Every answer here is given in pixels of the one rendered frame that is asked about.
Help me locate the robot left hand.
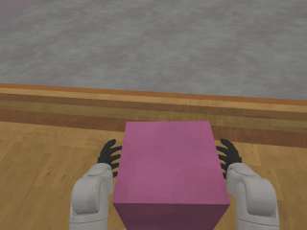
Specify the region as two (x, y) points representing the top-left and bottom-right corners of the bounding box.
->
(97, 139), (123, 177)

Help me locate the carton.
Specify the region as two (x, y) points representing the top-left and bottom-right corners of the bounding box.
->
(112, 121), (230, 230)

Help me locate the robot right hand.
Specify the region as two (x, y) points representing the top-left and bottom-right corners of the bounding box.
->
(216, 138), (242, 179)

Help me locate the robot right forearm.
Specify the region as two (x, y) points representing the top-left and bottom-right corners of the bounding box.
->
(226, 162), (280, 230)

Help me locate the robot left forearm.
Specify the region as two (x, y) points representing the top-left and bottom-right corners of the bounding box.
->
(69, 163), (114, 230)

